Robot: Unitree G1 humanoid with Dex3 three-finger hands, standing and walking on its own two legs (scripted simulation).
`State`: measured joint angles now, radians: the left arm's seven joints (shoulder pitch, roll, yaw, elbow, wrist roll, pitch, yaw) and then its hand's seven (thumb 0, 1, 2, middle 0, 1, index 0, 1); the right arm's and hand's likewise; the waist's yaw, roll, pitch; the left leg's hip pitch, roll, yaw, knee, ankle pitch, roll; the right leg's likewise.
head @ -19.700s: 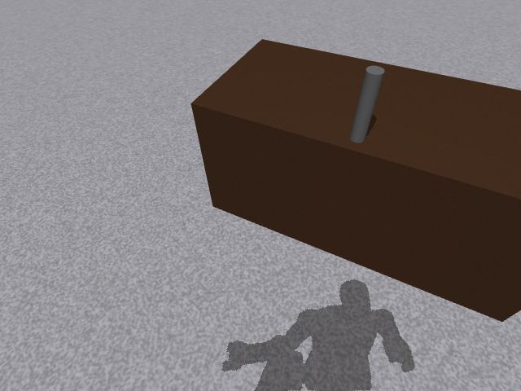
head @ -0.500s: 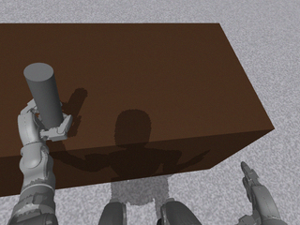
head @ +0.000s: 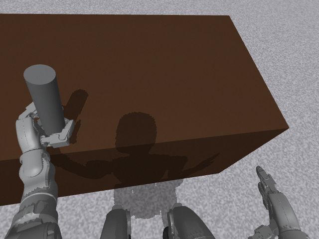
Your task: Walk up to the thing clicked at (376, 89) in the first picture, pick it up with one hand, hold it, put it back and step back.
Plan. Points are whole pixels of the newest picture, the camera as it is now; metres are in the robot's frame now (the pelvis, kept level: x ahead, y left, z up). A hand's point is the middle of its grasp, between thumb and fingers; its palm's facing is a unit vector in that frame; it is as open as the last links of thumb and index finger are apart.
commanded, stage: lower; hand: left
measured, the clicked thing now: (50, 111) +0.41 +0.22 +0.06
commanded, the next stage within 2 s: loosen in 0.12 s
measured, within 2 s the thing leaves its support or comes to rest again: rests again in 1.36 s
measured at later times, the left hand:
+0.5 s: hand (58, 125) +0.41 +0.22 +0.00, palm faces +0.26 -0.96 +0.00, open 8.3 cm
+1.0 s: hand (29, 111) +0.41 +0.27 +0.05, palm faces +0.33 -0.94 -0.03, open 16.5 cm
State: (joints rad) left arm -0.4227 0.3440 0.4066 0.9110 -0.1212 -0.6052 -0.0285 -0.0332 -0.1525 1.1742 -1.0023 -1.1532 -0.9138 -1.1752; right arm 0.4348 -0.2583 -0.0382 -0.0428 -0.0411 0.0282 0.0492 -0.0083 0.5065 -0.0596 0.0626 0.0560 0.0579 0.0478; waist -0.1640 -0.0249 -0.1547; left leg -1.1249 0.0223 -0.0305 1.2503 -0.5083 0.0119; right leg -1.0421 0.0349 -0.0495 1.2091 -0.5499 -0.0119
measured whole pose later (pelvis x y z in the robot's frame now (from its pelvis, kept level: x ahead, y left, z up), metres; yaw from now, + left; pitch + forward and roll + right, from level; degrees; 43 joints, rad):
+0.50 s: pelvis +0.01 +0.00 +0.00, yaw +0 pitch +22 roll -3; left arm -0.36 0.31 0.38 0.82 -0.13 -0.62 -0.03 -0.01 -0.15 0.77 -0.95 -0.92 -0.93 -0.92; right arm 0.46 -0.26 -0.05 -0.07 -0.04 0.05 0.05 -0.01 0.49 -0.05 0.06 0.06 0.06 0.05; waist -0.15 -0.03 -0.17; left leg -1.12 0.02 -0.03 1.26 -0.53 0.01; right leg -1.04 0.03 -0.05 1.22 -0.57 -0.01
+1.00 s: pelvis +0.01 +0.00 +0.01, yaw +0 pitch +20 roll -3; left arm -0.39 0.40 0.47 0.77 -0.14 -0.53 -0.06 -0.01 -0.44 0.12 -0.15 -0.12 -0.16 -0.11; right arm 0.46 -0.27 -0.07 -0.05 -0.02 0.10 0.03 -0.01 0.53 -0.05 0.07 0.06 0.06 0.05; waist -0.14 -0.03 -0.16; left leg -1.04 0.02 -0.02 1.21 -0.51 0.01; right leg -0.96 0.04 -0.04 1.17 -0.55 -0.01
